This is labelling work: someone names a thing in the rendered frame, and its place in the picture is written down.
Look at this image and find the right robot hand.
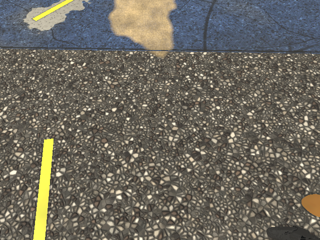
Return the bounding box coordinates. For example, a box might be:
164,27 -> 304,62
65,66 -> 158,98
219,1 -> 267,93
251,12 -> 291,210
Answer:
266,225 -> 320,240

